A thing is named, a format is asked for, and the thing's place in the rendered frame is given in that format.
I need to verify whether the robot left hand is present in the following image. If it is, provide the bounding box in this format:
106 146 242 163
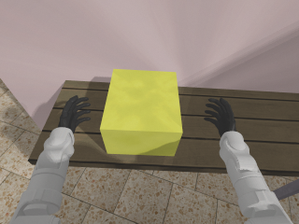
58 95 91 133

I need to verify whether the robot left forearm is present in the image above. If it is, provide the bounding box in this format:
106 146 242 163
9 127 75 224

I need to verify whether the robot left upper arm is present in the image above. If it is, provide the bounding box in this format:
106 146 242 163
12 215 61 224

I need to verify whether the robot right hand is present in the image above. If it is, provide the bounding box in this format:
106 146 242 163
204 98 236 137

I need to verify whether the table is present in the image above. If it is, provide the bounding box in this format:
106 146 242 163
28 80 299 201

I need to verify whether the robot right forearm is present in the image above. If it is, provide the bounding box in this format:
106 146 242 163
219 131 293 224

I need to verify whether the carton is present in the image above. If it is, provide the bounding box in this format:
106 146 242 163
100 69 183 157

